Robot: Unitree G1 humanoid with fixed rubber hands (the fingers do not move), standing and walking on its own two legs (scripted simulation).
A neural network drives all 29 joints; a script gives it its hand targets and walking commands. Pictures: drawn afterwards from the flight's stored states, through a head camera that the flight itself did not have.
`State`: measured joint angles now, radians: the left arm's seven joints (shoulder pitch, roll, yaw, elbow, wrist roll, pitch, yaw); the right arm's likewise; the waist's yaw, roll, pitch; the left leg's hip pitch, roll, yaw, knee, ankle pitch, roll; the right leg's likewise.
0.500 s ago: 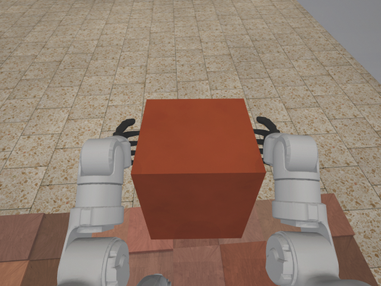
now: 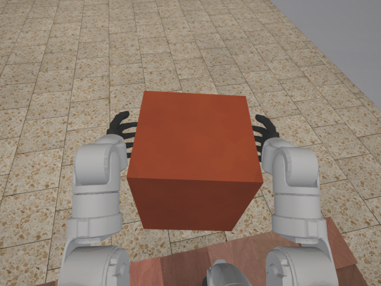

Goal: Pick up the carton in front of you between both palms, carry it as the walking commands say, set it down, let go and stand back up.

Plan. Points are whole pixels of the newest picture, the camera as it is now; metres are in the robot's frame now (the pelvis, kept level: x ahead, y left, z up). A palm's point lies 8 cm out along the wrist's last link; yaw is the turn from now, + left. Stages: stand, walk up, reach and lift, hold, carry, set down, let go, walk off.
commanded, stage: carry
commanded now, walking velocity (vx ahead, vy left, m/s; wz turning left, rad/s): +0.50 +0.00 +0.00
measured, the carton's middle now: (191, 166) +0.36 -0.02 +0.03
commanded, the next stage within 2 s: none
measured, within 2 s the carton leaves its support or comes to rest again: neither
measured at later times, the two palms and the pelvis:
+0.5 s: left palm (123, 71) +0.66 +0.15 +0.07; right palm (225, 66) +0.68 -0.15 +0.06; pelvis +0.32 -0.02 -0.03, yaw +1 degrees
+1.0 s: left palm (128, 17) +1.00 +0.16 +0.06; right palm (208, 17) +0.99 -0.13 +0.07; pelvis +0.64 +0.03 -0.04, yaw +0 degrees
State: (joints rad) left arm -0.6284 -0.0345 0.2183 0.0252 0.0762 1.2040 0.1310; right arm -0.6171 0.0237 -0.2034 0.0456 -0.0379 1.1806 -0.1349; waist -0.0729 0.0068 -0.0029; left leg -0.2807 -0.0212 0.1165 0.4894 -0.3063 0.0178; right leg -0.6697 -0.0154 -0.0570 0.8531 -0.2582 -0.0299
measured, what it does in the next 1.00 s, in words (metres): goes down: right foot, then left foot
